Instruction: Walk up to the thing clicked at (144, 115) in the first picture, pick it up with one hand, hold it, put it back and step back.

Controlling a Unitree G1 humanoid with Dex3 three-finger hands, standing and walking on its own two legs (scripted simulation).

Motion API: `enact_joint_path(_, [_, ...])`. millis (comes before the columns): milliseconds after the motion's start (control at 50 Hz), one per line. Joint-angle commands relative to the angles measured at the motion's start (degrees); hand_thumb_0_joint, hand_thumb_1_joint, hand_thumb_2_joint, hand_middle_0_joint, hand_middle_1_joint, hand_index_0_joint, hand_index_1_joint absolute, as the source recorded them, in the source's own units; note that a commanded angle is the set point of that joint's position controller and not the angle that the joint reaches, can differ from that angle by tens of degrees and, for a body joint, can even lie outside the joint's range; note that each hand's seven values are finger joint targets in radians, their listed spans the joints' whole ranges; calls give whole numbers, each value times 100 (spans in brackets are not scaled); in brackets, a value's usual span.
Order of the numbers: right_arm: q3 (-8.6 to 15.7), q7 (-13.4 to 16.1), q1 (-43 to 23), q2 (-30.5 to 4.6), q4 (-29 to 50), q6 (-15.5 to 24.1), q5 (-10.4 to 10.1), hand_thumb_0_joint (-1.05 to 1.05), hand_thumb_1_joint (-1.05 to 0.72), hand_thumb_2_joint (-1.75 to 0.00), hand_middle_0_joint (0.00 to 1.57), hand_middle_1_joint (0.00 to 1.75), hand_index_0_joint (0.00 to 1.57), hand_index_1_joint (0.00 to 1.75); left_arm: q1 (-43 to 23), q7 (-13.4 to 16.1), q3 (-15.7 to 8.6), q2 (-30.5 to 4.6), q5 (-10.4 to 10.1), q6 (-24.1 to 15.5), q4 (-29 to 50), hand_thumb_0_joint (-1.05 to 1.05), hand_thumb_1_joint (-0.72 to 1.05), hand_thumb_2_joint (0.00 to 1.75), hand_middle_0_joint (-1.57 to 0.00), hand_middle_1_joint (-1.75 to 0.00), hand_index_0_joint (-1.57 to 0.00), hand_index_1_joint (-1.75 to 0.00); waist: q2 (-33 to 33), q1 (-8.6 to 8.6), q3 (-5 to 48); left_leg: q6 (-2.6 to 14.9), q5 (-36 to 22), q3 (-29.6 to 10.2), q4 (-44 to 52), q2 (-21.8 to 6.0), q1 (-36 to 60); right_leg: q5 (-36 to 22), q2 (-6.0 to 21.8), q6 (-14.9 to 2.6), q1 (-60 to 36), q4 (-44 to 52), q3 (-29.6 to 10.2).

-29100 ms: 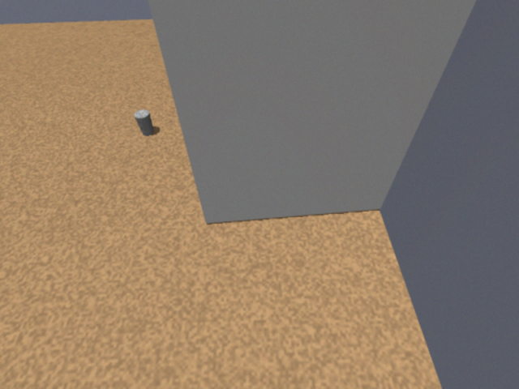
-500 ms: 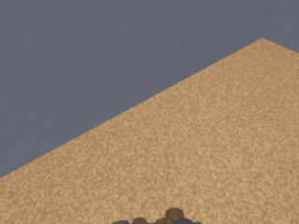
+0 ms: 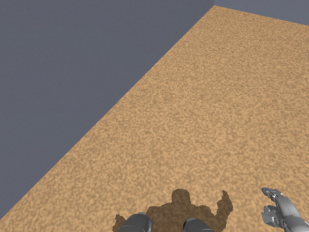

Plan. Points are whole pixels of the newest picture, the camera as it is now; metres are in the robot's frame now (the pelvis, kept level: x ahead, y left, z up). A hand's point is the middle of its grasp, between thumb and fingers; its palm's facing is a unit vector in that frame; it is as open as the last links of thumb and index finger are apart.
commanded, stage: walk up
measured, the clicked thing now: out of the picture +0.60 -1.39 -0.69
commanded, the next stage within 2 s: none
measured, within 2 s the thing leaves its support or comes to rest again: neither
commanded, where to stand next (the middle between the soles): +0.06 +0.00 m, yaw -78 degrees
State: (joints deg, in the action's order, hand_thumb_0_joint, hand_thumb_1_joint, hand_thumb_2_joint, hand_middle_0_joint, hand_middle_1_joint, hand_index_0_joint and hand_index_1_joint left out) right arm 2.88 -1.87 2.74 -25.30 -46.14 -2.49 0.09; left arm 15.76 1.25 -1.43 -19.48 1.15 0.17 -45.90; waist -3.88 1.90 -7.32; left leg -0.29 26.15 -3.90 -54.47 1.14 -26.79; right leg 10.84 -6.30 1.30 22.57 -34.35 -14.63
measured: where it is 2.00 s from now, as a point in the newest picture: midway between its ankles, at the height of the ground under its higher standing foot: outside the picture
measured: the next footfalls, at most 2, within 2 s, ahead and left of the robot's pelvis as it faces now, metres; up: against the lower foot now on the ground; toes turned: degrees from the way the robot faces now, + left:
left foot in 0.12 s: +0.09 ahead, +0.13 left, +0.00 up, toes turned -13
right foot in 0.64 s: -0.05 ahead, -0.05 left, +0.00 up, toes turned -41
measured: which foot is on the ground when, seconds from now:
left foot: up 0.00-0.10, down 0.12-0.66, up 0.68-0.98, down 1.00-1.00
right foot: down 0.00-0.14, up 0.16-0.62, down 0.64-1.00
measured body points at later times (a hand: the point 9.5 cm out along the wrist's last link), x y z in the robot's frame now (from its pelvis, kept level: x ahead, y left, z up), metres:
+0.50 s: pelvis -0.01 +0.09 +0.02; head +0.03 +0.07 +0.46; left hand +0.24 +0.33 -0.09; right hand -0.11 -0.24 -0.08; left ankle +0.05 +0.14 -0.72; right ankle -0.07 -0.05 -0.69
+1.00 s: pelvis +0.05 +0.04 -0.02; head +0.06 +0.00 +0.43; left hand +0.36 +0.15 -0.11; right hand -0.15 -0.23 -0.13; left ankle +0.20 +0.07 -0.73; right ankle -0.08 -0.02 -0.72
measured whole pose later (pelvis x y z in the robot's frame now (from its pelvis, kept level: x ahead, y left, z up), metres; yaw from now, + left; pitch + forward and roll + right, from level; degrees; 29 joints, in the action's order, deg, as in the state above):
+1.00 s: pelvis +0.05 +0.04 -0.02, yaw -53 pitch -1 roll +0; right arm 3.6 -1.7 12.8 -23.1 -44.3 0.1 0.5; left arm 15.1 1.1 -1.2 -22.9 0.2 0.1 -42.0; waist -1.3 -1.1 -5.9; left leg 0.8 14.2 0.3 -40.6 -2.2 -25.1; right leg 26.6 -4.6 0.1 17.1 -45.1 -11.0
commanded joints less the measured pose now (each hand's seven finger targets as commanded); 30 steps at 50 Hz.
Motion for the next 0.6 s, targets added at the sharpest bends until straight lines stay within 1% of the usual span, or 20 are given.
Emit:
enact_joint_path(0, [339,90,224,-907,320,61,6,0,-90,-90,20,30,20,30,-6,157,-671,-1826,82,-125,696,0,90,90,-20,-30,-20,-30,1446,-137,1072,16,8,-4,747,220,94,-670,960,-1075,-932,1047,-2155])
enact_joint_path(20, [340,88,176,-868,318,76,24,0,-90,-90,20,30,20,30,-84,146,-689,-1826,90,-104,729,0,90,90,-20,-30,-20,-30,1449,-147,1018,35,-44,14,959,284,362,-716,939,-1051,-654,1031,-2175])
enact_joint_path(40, [352,95,278,-808,317,105,6,0,-90,-90,20,30,20,30,-272,138,-695,-1839,98,-74,813,0,90,90,-20,-30,-20,-30,1615,-245,1049,56,-67,21,1431,338,745,-852,941,-1048,-428,961,-2198])
enact_joint_path(60, [375,97,474,-818,242,147,6,0,-90,-90,20,30,20,30,-472,119,-682,-1758,88,-33,891,0,90,90,-20,-30,-20,-30,1517,-350,1058,60,-382,61,2099,370,1395,-620,743,-873,-1,863,-1992])
enact_joint_path(80, [422,104,665,-900,215,187,68,0,-90,-90,20,30,20,30,-613,114,-626,-1593,73,-19,971,0,90,90,-20,-30,-20,-30,1243,-528,1101,159,-899,-96,2916,129,2252,-71,454,-525,691,655,-1598])
enact_joint_path(100, [526,120,634,-1226,275,207,166,0,-90,-90,20,30,20,30,-490,102,-545,-1209,54,-13,990,0,90,90,-20,-30,-20,-30,131,-525,1190,341,-430,-1157,3592,-816,2873,1022,-206,-180,1407,-170,-826])
enact_joint_path(120, [617,118,122,-1592,563,183,192,0,-90,-90,20,30,20,30,14,139,-503,-1155,39,-5,853,0,90,90,-20,-30,-20,-30,-1124,-382,1170,947,743,-2693,4253,-2391,2315,1781,-553,-62,1650,-1427,127])
enact_joint_path(140, [668,57,-357,-1609,679,174,169,0,-90,-90,20,30,20,30,23,152,-643,-1742,110,-6,674,0,90,90,-20,-30,-20,-30,-773,-368,771,1352,943,-2719,4520,-2789,1321,1868,-59,-38,1293,-2243,365])
enact_joint_path(160, [605,52,-431,-1350,675,212,156,0,-90,-90,20,30,20,30,-58,99,-685,-1814,137,-3,598,0,90,90,-20,-30,-20,-30,-107,-232,521,1152,542,-2195,4424,-2467,1169,1506,118,-69,1128,-2462,344])
enact_joint_path(200, [533,65,-455,-1112,643,284,143,0,-90,-90,20,30,20,30,56,-96,-757,-1674,41,55,392,0,90,90,-20,-30,-20,-30,-156,-86,566,865,125,-1139,4101,-1790,1378,837,269,-71,1015,-2701,463])
enact_joint_path(260, [504,10,-68,-989,627,312,134,0,-90,-90,20,30,20,30,277,-292,-655,-1542,6,56,382,0,90,90,-20,-30,-20,-30,-475,-253,865,689,-304,-249,3855,-1483,2235,613,398,12,1157,-2336,974])
enact_joint_path(300, [563,-33,340,-1092,574,305,151,0,-90,-90,20,30,20,30,-98,-364,-594,-1537,37,55,539,0,90,90,-20,-30,-20,-30,-600,-511,694,606,82,-184,4082,-1653,2450,713,518,102,1277,-1923,1252])
enact_joint_path(340, [605,-65,654,-1217,561,307,164,0,-90,-90,20,30,20,30,-283,-382,-559,-1594,58,47,605,0,90,90,-20,-30,-20,-30,-627,-641,557,573,266,-159,4210,-1886,2561,855,637,100,1329,-1599,1424])
enact_joint_path(360, [619,-69,745,-1265,568,315,167,0,-90,-90,20,30,20,30,-281,-375,-546,-1596,72,49,607,0,90,90,-20,-30,-20,-30,-641,-634,494,577,309,-71,4237,-2005,2495,883,706,79,1299,-1514,1472])
enact_joint_path(380, [637,-79,807,-1318,594,329,166,0,-90,-90,20,30,20,30,-293,-370,-525,-1604,79,45,634,0,90,90,-20,-30,-20,-30,-664,-642,517,691,341,-43,4204,-2154,2544,1035,778,50,1237,-1387,1524])
enact_joint_path(440, [652,-106,1117,-1359,601,360,144,0,-90,-90,20,30,20,30,-466,-373,-468,-1605,94,-10,675,0,90,90,-20,-30,-20,-30,-454,-754,606,735,108,241,4058,-2289,2626,1139,885,-49,1031,-961,1639])
enact_joint_path(460, [685,-120,1124,-1430,636,357,128,0,-90,-90,20,30,20,30,-458,-368,-460,-1599,87,-22,689,0,90,90,-20,-30,-20,-30,-454,-733,673,830,83,298,3981,-2429,2571,1195,925,-74,821,-780,1673])
enact_joint_path(520, [672,-162,1061,-1456,743,313,125,0,-90,-90,20,30,20,30,-261,-342,-458,-1651,65,-64,607,0,90,90,-20,-30,-20,-30,-415,-637,722,852,4,611,3760,-2472,2163,1254,877,-132,273,-496,1837])
enact_joint_path(540, [668,-182,1145,-1394,791,313,-5,0,-90,-90,20,30,20,30,-307,-329,-482,-1638,24,-82,523,0,90,90,-20,-30,-20,-30,-318,-651,887,856,64,711,3647,-2440,1855,1087,764,-241,0,-502,1914])
enact_joint_path(580, [660,-210,996,-1362,881,283,-22,0,-90,-90,20,30,20,30,-21,-291,-498,-1630,42,-124,499,0,90,90,-20,-30,-20,-30,-333,-421,910,820,218,983,3246,-2345,1574,1006,748,-398,-434,-41,1958])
